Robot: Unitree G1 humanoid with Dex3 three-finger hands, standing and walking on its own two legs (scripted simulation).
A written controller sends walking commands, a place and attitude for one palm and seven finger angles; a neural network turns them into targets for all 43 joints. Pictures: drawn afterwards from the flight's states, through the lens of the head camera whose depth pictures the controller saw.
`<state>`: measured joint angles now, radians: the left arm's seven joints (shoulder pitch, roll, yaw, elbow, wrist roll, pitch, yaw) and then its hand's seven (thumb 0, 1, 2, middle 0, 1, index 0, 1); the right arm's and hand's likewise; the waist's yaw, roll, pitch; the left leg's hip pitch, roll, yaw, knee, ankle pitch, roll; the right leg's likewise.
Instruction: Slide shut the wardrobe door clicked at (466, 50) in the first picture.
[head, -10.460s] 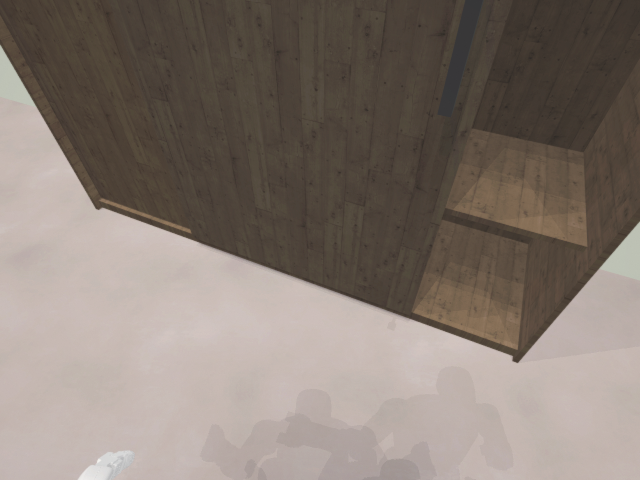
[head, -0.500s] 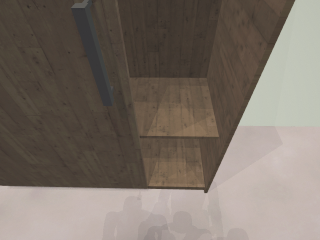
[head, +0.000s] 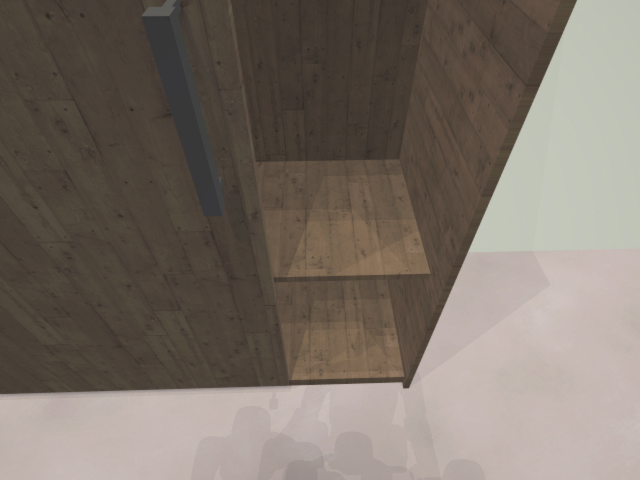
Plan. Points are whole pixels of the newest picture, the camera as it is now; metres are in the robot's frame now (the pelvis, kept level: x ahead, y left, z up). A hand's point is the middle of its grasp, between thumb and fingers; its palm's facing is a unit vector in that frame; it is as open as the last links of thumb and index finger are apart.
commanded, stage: come to a stop and stand still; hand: left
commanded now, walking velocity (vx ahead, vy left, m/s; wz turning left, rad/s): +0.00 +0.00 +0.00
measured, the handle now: (196, 121) +0.48 +0.18 +0.22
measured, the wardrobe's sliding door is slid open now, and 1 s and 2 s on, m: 0.36 0.36 0.36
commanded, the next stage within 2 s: look again from close up in 0.52 s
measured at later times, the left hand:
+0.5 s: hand out of the picture +0.02 +0.15 -0.17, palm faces +0.04 -0.98 -0.18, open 7.4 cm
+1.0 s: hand out of the picture -0.01 +0.16 -0.16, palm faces +0.05 -0.98 -0.18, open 7.4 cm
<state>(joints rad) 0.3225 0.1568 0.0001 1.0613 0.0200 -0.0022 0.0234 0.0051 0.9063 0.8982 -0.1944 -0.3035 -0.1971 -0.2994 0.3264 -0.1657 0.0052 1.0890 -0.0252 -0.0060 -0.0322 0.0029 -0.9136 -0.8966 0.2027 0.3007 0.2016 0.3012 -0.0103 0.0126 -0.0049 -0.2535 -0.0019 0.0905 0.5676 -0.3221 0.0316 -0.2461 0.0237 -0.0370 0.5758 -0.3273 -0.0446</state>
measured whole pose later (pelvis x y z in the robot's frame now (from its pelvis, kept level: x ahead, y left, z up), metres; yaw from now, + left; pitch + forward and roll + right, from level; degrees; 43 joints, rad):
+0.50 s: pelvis +0.03 -0.01 +0.01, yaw +1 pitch +0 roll +0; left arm 0.31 0.14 -0.02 1.12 0.01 -0.02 0.04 0.01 0.91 0.90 -0.20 -0.30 -0.20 -0.30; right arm 0.27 -0.15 0.03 1.15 -0.01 -0.02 -0.04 0.01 -0.93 -0.90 0.20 0.30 0.20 0.30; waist 0.00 -0.01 0.01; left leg -0.14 0.01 0.07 0.45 -0.31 0.01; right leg -0.13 0.04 -0.05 0.45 -0.32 -0.06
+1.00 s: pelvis +0.01 -0.01 +0.01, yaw +1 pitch -1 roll +0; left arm 0.33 0.14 -0.02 1.12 0.01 -0.02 0.04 0.00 0.90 0.90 -0.20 -0.30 -0.20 -0.30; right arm 0.29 -0.14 0.03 1.15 -0.01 -0.02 -0.03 0.00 -0.92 -0.90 0.20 0.30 0.20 0.30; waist 0.01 -0.01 0.01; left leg -0.13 0.00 0.07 0.41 -0.26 0.02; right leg -0.12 0.03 -0.06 0.41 -0.28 -0.05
